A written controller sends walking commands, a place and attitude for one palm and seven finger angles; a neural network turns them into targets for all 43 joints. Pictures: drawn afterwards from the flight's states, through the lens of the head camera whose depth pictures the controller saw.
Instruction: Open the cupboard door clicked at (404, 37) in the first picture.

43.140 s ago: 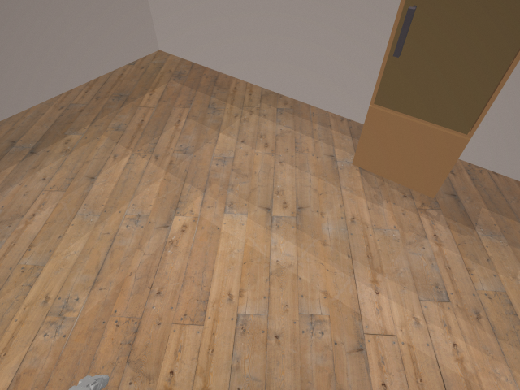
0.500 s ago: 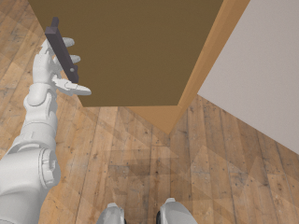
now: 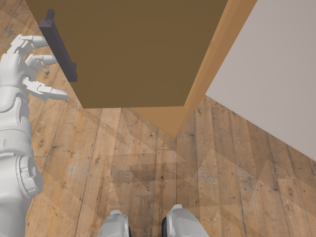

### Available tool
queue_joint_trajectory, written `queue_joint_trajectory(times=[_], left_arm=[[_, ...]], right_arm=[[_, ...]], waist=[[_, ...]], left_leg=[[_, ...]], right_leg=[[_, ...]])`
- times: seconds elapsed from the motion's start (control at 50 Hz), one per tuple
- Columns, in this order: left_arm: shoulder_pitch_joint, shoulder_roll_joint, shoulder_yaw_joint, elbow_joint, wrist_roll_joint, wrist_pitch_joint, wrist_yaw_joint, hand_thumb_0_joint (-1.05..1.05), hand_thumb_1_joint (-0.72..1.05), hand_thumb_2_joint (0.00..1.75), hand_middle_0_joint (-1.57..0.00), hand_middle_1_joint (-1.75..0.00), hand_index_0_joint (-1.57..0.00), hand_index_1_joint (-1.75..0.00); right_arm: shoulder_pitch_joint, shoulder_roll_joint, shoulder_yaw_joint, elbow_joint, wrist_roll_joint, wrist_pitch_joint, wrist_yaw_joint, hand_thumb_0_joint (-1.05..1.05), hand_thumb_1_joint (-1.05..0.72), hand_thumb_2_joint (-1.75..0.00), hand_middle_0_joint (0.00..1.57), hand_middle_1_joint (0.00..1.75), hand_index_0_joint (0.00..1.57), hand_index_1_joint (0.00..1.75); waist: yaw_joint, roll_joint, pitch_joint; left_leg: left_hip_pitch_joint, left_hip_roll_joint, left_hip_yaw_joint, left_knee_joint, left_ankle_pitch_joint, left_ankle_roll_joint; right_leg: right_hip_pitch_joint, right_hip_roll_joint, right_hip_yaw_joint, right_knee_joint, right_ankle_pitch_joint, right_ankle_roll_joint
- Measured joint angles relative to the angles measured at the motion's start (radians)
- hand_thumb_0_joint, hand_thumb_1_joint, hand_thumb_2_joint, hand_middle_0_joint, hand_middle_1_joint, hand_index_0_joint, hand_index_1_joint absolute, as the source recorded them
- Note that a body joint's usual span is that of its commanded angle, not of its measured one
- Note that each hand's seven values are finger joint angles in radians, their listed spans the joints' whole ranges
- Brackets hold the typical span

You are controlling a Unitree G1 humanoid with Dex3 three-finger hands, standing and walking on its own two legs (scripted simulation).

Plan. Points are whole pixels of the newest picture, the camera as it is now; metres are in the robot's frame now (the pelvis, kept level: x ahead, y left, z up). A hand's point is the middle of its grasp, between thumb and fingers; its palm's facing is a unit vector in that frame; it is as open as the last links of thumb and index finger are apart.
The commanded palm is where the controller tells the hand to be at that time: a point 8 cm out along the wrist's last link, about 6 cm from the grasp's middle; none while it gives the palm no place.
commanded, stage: move the hooked fingers beside the handle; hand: left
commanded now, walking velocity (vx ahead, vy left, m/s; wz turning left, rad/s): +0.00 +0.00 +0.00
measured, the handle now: (63, 49) +0.57 +0.20 +0.07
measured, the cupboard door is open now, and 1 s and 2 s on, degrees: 39 39 39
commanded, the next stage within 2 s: slide the fingers in behind the handle in 1.50 s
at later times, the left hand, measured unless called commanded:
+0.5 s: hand (32, 70) +0.50 +0.26 +0.07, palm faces +0.01 -1.00 -0.02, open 14.0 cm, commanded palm +0.48 +0.30 +0.07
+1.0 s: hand (32, 73) +0.49 +0.26 +0.07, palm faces +0.01 -1.00 -0.01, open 14.0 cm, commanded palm +0.48 +0.30 +0.07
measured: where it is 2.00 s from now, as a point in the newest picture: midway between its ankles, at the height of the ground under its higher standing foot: outside the picture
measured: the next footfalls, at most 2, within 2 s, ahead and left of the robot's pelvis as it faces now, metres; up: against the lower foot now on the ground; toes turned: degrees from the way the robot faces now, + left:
none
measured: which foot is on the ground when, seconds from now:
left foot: down 0.00-1.00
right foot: down 0.00-1.00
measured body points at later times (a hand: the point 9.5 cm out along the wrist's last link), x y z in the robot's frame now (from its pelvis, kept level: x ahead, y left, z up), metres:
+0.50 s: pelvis +0.00 +0.01 +0.00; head +0.14 +0.04 +0.43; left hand +0.49 +0.31 +0.08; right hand +0.00 -0.25 -0.11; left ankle +0.00 +0.11 -0.67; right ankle +0.01 -0.12 -0.67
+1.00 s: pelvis +0.01 +0.02 +0.00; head +0.14 +0.05 +0.43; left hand +0.49 +0.31 +0.08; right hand +0.02 -0.25 -0.10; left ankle +0.00 +0.11 -0.67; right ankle +0.01 -0.12 -0.67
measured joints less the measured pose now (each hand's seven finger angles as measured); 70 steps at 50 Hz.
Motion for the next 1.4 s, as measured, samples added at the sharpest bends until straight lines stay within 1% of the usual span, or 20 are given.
queue_joint_trajectory(times=[0.06, 0.18, 0.34, 0.42, 0.56, 0.66, 0.72, 0.82, 0.9, 1.0, 1.06, 1.12, 1.2, 1.28, 1.4], left_arm=[[-0.007, 0.012, -0.002, 0.003, -0.006, 0.003, -0.015, -0.02, -0.50, 0.30, -0.29, -1.20, -0.30, -1.20], [-0.022, 0.017, -0.007, 0.000, -0.011, 0.001, -0.029, -0.02, -0.50, 0.30, -0.30, -1.20, -0.30, -1.20], [-0.018, 0.039, 0.018, 0.009, 0.003, 0.018, -0.033, -0.02, -0.50, 0.30, -0.30, -1.20, -0.30, -1.20], [-0.003, 0.043, 0.031, -0.006, -0.005, 0.004, -0.040, -0.02, -0.50, 0.30, -0.30, -1.20, -0.30, -1.20], [-0.017, 0.064, 0.022, 0.021, -0.005, 0.022, -0.065, -0.02, -0.50, 0.30, -0.30, -1.20, -0.30, -1.20], [-0.018, 0.076, 0.035, 0.014, -0.007, 0.017, -0.074, -0.02, -0.50, 0.30, -0.30, -1.20, -0.30, -1.20], [-0.004, 0.070, 0.043, -0.019, -0.009, 0.010, -0.080, -0.02, -0.50, 0.30, -0.30, -1.20, -0.30, -1.20], [0.022, 0.044, 0.016, -0.052, -0.030, 0.021, -0.086, -0.02, -0.50, 0.30, -0.30, -1.20, -0.30, -1.20], [0.037, 0.022, 0.005, -0.050, -0.028, 0.038, -0.077, -0.02, -0.50, 0.30, -0.30, -1.20, -0.30, -1.20], [0.046, 0.014, 0.025, -0.046, -0.016, 0.019, -0.050, -0.02, -0.50, 0.30, -0.30, -1.20, -0.30, -1.20], [0.038, 0.024, 0.031, -0.037, -0.009, 0.005, -0.043, -0.02, -0.50, 0.30, -0.30, -1.20, -0.30, -1.20], [0.031, 0.035, 0.029, -0.033, -0.012, 0.001, -0.053, -0.02, -0.50, 0.30, -0.30, -1.20, -0.30, -1.20], [0.022, 0.054, 0.029, -0.006, -0.023, 0.014, -0.080, -0.02, -0.50, 0.30, -0.30, -1.20, -0.30, -1.20], [0.010, 0.071, 0.025, 0.022, -0.023, 0.027, -0.095, -0.02, -0.50, 0.30, -0.30, -1.20, -0.30, -1.20], [-0.026, 0.081, 0.029, 0.019, -0.019, 0.007, -0.095, -0.02, -0.50, 0.30, -0.30, -1.20, -0.30, -1.20]], right_arm=[[-0.002, -0.002, 0.002, 0.004, 0.000, -0.005, -0.004, 0.00, -0.91, -0.90, 0.21, 0.30, 0.20, 0.30], [-0.005, 0.001, 0.005, 0.011, -0.002, -0.011, -0.005, 0.00, -0.91, -0.90, 0.21, 0.30, 0.20, 0.30], [-0.001, 0.010, 0.017, -0.006, -0.004, -0.010, -0.003, 0.00, -0.90, -0.90, 0.21, 0.30, 0.20, 0.30], [0.006, 0.016, 0.019, -0.004, -0.005, -0.007, 0.000, 0.00, -0.90, -0.90, 0.21, 0.30, 0.20, 0.30], [0.010, 0.014, 0.024, -0.001, -0.004, -0.001, -0.003, 0.00, -0.90, -0.90, 0.21, 0.30, 0.20, 0.30], [0.006, 0.010, 0.021, -0.001, -0.007, -0.001, -0.005, 0.00, -0.90, -0.90, 0.21, 0.30, 0.20, 0.30], [0.008, 0.008, 0.015, -0.002, -0.010, 0.001, -0.005, 0.00, -0.90, -0.90, 0.21, 0.30, 0.20, 0.30], [0.014, 0.010, 0.008, 0.000, -0.008, 0.014, 0.002, 0.00, -0.90, -0.90, 0.21, 0.30, 0.20, 0.30], [0.012, 0.012, 0.010, -0.006, -0.007, 0.020, 0.005, 0.00, -0.90, -0.90, 0.21, 0.30, 0.20, 0.30], [-0.001, 0.016, 0.014, -0.014, -0.008, 0.015, 0.006, 0.00, -0.90, -0.90, 0.21, 0.30, 0.20, 0.30], [-0.009, 0.017, 0.016, -0.014, -0.008, 0.010, 0.004, 0.00, -0.90, -0.90, 0.21, 0.30, 0.20, 0.30], [-0.013, 0.015, 0.016, -0.011, -0.006, 0.009, 0.002, 0.00, -0.90, -0.90, 0.21, 0.30, 0.20, 0.30], [-0.014, 0.010, 0.020, -0.010, -0.001, 0.010, -0.004, 0.00, -0.90, -0.90, 0.21, 0.30, 0.20, 0.30], [-0.012, 0.003, 0.021, -0.012, 0.001, 0.005, -0.010, 0.00, -0.90, -0.90, 0.21, 0.30, 0.20, 0.30], [-0.016, -0.004, 0.019, 0.001, -0.002, -0.009, -0.016, 0.00, -0.90, -0.90, 0.21, 0.30, 0.20, 0.30]], waist=[[0.000, -0.002, 0.001], [-0.001, -0.002, -0.001], [-0.009, 0.001, -0.002], [-0.006, 0.001, -0.004], [-0.005, 0.003, -0.002], [-0.007, -0.001, 0.001], [-0.005, 0.001, -0.002], [0.008, 0.005, -0.008], [0.009, 0.006, -0.014], [0.006, 0.003, -0.012], [0.005, 0.002, -0.008], [0.008, 0.004, -0.005], [0.009, 0.005, -0.003], [0.008, 0.004, -0.001], [0.001, -0.002, 0.007]], left_leg=[[-0.009, 0.000, -0.005, 0.005, 0.001, 0.000], [-0.022, -0.002, -0.008, 0.015, -0.001, 0.004], [-0.027, 0.000, 0.000, 0.020, -0.005, 0.012], [-0.022, 0.000, 0.005, 0.019, -0.009, 0.015], [-0.026, -0.004, 0.000, 0.022, -0.013, 0.020], [-0.035, -0.004, 0.000, 0.027, -0.016, 0.023], [-0.037, -0.004, 0.000, 0.027, -0.017, 0.022], [-0.016, -0.005, -0.001, 0.012, -0.016, 0.023], [0.000, -0.007, -0.002, 0.001, -0.013, 0.023], [0.008, -0.005, 0.000, 0.002, -0.013, 0.020], [0.006, -0.004, -0.002, 0.008, -0.014, 0.017], [0.005, -0.003, -0.004, 0.010, -0.013, 0.014], [0.008, -0.002, -0.004, 0.007, -0.009, 0.012], [-0.003, -0.002, -0.008, 0.010, -0.006, 0.010], [-0.040, -0.001, -0.017, 0.033, -0.007, 0.006]], right_leg=[[-0.004, 0.000, -0.004, 0.000, 0.002, 0.000], [-0.013, -0.001, -0.007, 0.002, 0.004, 0.004], [-0.018, 0.000, 0.002, 0.001, 0.006, 0.012], [-0.014, 0.001, 0.006, -0.003, 0.006, 0.016], [-0.012, -0.002, 0.003, -0.007, 0.004, 0.021], [-0.019, -0.002, 0.003, -0.006, 0.003, 0.024], [-0.020, -0.002, 0.003, -0.010, 0.004, 0.025], [0.003, -0.002, 0.002, -0.028, 0.007, 0.026], [0.019, -0.003, 0.002, -0.036, 0.007, 0.025], [0.023, -0.002, 0.004, -0.029, 0.005, 0.022], [0.020, 0.000, 0.002, -0.021, 0.003, 0.019], [0.019, 0.001, 0.000, -0.017, 0.002, 0.016], [0.020, 0.002, 0.000, -0.017, 0.004, 0.013], [0.010, 0.001, -0.004, -0.012, 0.005, 0.011], [-0.024, 0.002, -0.011, 0.010, 0.002, 0.006]])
